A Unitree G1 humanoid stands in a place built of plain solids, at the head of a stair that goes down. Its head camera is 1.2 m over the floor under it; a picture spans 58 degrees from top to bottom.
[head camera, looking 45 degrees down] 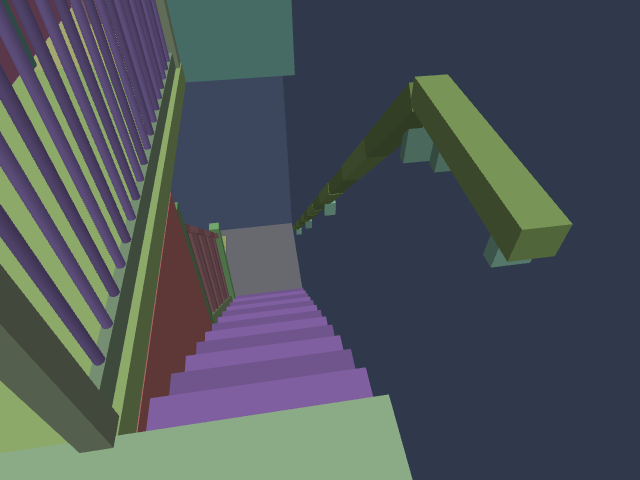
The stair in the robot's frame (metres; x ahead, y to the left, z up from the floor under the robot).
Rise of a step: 0.21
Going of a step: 0.21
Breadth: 0.75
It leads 9 degrees to the left of straight ahead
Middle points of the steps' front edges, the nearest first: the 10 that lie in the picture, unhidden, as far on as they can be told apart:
0.51 0.17 0.00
0.71 0.21 -0.21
0.92 0.24 -0.43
1.12 0.27 -0.64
1.33 0.30 -0.86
1.53 0.33 -1.07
1.74 0.36 -1.28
1.94 0.40 -1.50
2.14 0.43 -1.71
2.35 0.46 -1.93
